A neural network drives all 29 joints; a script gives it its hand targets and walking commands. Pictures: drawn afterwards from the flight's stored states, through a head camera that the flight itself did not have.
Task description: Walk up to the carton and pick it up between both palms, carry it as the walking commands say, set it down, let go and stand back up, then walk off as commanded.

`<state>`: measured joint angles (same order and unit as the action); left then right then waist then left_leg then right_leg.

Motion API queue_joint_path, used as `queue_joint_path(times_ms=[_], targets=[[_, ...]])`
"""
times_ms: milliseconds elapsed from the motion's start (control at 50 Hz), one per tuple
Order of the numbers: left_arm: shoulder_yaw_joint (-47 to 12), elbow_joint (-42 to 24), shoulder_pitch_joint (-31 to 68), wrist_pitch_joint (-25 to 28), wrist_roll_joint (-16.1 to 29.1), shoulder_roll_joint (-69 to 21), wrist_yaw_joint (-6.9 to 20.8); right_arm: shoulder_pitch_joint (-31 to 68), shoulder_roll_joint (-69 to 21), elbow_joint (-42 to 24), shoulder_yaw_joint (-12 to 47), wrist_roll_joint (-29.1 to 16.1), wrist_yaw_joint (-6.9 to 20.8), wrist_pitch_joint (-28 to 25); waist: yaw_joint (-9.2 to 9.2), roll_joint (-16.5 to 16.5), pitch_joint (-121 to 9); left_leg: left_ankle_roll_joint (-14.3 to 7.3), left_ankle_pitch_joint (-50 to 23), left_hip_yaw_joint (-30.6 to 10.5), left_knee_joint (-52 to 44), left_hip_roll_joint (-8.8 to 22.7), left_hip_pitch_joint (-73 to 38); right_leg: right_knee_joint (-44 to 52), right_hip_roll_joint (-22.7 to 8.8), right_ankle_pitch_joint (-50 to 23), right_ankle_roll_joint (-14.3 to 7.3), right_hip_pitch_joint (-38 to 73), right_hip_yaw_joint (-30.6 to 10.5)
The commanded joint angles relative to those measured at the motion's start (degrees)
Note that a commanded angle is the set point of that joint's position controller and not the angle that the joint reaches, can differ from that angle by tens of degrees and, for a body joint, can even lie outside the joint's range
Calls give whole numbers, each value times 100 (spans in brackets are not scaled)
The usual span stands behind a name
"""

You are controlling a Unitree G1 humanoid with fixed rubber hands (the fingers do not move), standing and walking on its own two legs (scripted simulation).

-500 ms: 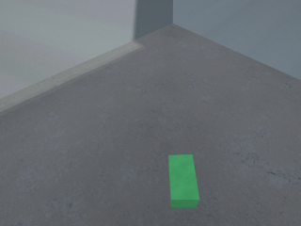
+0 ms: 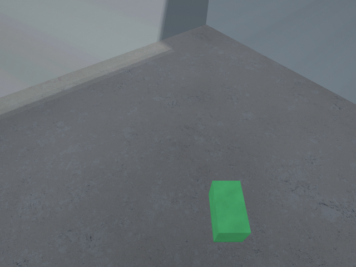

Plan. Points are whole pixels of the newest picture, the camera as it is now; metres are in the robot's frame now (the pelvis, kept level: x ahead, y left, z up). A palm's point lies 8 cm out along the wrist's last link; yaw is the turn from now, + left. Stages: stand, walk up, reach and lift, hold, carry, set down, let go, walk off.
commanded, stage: walk off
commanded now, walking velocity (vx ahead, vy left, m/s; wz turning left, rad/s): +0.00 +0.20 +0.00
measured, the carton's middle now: (227, 210) +0.50 -0.26 -0.69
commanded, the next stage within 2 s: stand in 1.54 s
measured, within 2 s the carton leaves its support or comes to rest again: neither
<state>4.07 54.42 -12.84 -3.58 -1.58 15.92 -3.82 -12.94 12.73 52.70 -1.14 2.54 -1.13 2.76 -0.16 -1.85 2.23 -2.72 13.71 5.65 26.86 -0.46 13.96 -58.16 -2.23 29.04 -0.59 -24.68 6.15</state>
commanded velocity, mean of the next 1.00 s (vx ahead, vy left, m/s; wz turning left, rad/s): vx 0.00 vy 0.20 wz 0.00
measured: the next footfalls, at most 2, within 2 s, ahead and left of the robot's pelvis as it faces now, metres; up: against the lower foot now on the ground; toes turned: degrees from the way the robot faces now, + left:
right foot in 0.12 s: +0.03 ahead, -0.05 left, +0.00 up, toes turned -8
left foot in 0.54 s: +0.03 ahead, +0.28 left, +0.00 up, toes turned +6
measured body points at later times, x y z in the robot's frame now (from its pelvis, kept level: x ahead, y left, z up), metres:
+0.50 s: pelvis -0.01 +0.11 +0.00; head +0.03 +0.10 +0.45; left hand -0.02 +0.40 -0.13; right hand +0.09 -0.14 -0.14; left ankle -0.01 +0.28 -0.71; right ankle -0.01 -0.05 -0.74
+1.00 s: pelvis -0.01 +0.22 +0.00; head +0.01 +0.19 +0.44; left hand +0.05 +0.48 -0.13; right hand +0.02 -0.02 -0.17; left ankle -0.02 +0.30 -0.70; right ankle -0.02 +0.14 -0.74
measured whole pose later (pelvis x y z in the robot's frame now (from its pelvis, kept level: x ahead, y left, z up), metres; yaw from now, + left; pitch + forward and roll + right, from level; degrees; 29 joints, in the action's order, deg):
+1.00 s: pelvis -0.01 +0.22 +0.00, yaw +0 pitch +0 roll +2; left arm 2.0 53.6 -13.8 -1.6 -1.7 10.2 -4.5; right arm -16.5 12.7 54.6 -1.3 2.1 -0.8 4.0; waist 0.2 2.7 1.7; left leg -1.2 24.6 4.7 47.1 -4.3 20.9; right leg -31.9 -2.4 18.3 -3.3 -13.6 8.0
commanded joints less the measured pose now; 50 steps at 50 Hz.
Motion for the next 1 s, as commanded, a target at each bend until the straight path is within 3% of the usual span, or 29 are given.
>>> queue_joint_path(times_ms=[0, 40, 80, 100, 120, 140, 160, 180, 220, 260, 340, 420, 480, 500, 520, 540, 560, 580, 620, 660, 700, 800, 840, 880, 900, 920, 940, 960, 980], targets=[[-53, -198, -303, 46, 60, 120, -64, -356, 710, -53, -109, 13, -55, -14, -25, 1164, -210, -953, -1967, -1309, -715, 1334, -394, 1062, -25, 50, -120, 210, -12], [-91, -121, -478, 83, 86, 50, -100, -316, 721, -13, -102, -9, -40, 20, 76, 957, -251, -952, -1971, -1409, -645, 1348, -287, 1882, 5, -331, -166, 660, 24], [-107, 33, -945, 169, 53, 61, -121, -304, 739, 37, -108, -94, -39, 54, 380, 547, -280, -575, -1159, -1227, -341, 1111, 400, 3585, -211, -1755, -166, 1871, -132], [-4, 57, -1233, 236, -69, 554, -132, -500, 533, 20, -88, -132, -40, 29, 451, -576, -307, -100, 74, -805, 678, 633, 1358, 4473, -1465, -1337, -277, 2731, -1660], [178, -27, -1054, 161, -57, 1306, -144, -449, 506, -194, -112, -50, -41, 57, 423, -1762, 168, 248, 1989, -121, 2150, -76, 2184, 4694, -3209, -2724, -1229, 1945, -3230], [145, 23, -1210, 152, -76, 995, -134, -87, 895, -193, -235, 60, -16, 129, 562, -818, 127, 312, 1881, -950, 3310, 32, 1786, 4553, -3040, -3117, -1530, 1445, -2950], [79, 11, -924, 183, -60, 717, -110, -79, 775, -172, -252, 25, 50, 136, 354, -521, 251, 381, 1405, -1208, 3810, 19, 1792, 4508, -2640, -2942, -1418, 1168, -2356], [43, -118, -456, 205, -44, 579, -69, -283, 762, -76, -303, -8, 90, 127, 80, -352, 295, 447, 995, -1316, 3930, 59, 1758, 4480, -2229, -2625, -1088, 1123, -1809], [21, -213, -179, 291, 8, 461, -44, -504, 678, 60, -353, 34, 183, 121, -2, -561, 153, 628, 561, -1201, 4029, -41, 1736, 4217, -1746, -3326, -772, 1385, -1129], [44, -157, -392, 349, -2, 460, -39, -466, 557, 35, -362, -12, 218, 136, 71, -555, -68, 809, 458, -1047, 4096, -100, 1730, 3971, -1643, -4101, -739, 1618, -826], [133, -29, -760, 358, -77, 648, -27, -70, 264, -186, -256, -63, 261, 223, 262, -1026, -79, 1009, 564, -605, 2900, 125, 1604, 3857, -1539, -3971, -642, 1779, -617], [291, -7, -810, 258, -130, 976, 31, 242, 332, -416, -176, -100, 323, 246, 423, -1390, 18, 892, 833, -136, 1505, 275, 830, 3944, -1623, -3357, -662, 1351, -686], [372, -68, -621, 181, -100, 1167, 33, -231, 455, -296, -229, -97, 304, 200, 173, -1298, -70, 601, 289, -24, 107, 288, 14, 3640, -1756, -3547, -482, 1107, -826], [354, -90, -551, 174, -77, 1087, 36, -596, 489, -120, -260, -61, 284, 163, -7, -996, -194, 486, -111, 139, -594, 137, -600, 3254, -1619, -3340, -328, 892, -714], [290, -74, -844, 190, -107, 821, 76, -989, 746, 16, -336, 7, 269, 72, -94, -133, -550, 481, -345, -182, -946, 417, -1546, 2406, -1235, -2460, -109, 422, -374], [157, -168, -1042, 133, -211, 206, 112, -1052, 1206, -84, -366, -8, 293, -14, -20, 1490, -719, 292, -1438, -1533, -960, 1817, -1941, 817, -520, 744, 92, -562, 103], [45, -374, -456, 4, -36, -41, -10, -838, 1689, -194, -456, -33, 218, -41, -410, 2646, -608, -537, -1767, -1771, -1166, 2127, -635, -264, 63, 1228, 17, -744, -396], [108, -416, -194, -37, 35, 275, -47, -569, 1265, -216, -331, -19, 170, -40, -334, 2005, -344, -633, -1107, -1514, -1283, 1863, -282, -892, 33, 898, -92, -742, -815], [209, -260, -438, 12, 39, 529, 11, 60, 903, -353, -210, 12, 92, -1, 112, 1315, -115, -395, -1033, -972, -1121, 1359, -128, -1098, 27, 84, -125, -736, -782], [232, -45, -820, 22, -71, 526, 41, 221, 710, -480, -150, -65, 29, -38, 240, 1112, -242, -569, -1715, -812, -967, 1235, -273, -1237, -68, -320, 33, -585, -366], [166, -104, -662, 19, -46, 341, 39, 58, 638, -432, -118, -58, -6, -70, 136, 1086, -209, -736, -1697, -909, -963, 1250, -311, -794, -119, -323, 103, -483, -202], [-36, -280, -254, 59, 62, 44, -35, -470, 649, -172, -88, -3, -69, -43, -83, 1033, -152, -1007, -1916, -1283, -801, 1377, -546, 998, -30, 55, -93, 41, -26], [-77, -226, -385, 95, 105, -9, -73, -446, 663, -119, -83, -11, -52, -20, -17, 892, -210, -1034, -2150, -1401, -749, 1405, -498, 1613, 12, -104, -148, 417, 14], [-111, -114, -684, 155, 106, -83, -101, -350, 684, -71, -78, -64, -38, 8, 228, 658, -266, -826, -1922, -1273, -542, 1239, -157, 2857, -40, -1024, -196, 1203, 25], [-88, -56, -981, 214, 58, 62, -110, -426, 687, -39, -92, -132, -42, 8, 401, 386, -301, -478, -1299, -1132, -358, 1059, 404, 3789, -392, -1938, -192, 2034, -291], [31, -50, -1311, 269, -57, 623, -122, -604, 449, -112, -68, -152, -36, -21, 440, -920, -472, -2, 401, -667, 864, 590, 1449, 4570, -2025, -1455, -423, 2965, -2141], [185, -28, -1165, 172, -56, 1151, -133, -228, 679, -316, -158, -62, -21, 45, 526, -1920, 280, 241, 1965, -212, 2308, -26, 2059, 4546, -3204, -3321, -1457, 1831, -3157], [118, -13, -1160, 197, -48, 745, -116, -20, 864, -283, -229, 24, 26, 92, 485, -706, 187, 338, 1677, -941, 3334, 44, 1827, 4448, -2906, -3740, -1550, 1594, -2663], [67, -65, -871, 230, -18, 562, -97, -134, 722, -207, -246, -2, 91, 94, 284, -390, 176, 409, 1256, -1138, 3732, 28, 1756, 4407, -2514, -3470, -1365, 1405, -2100]])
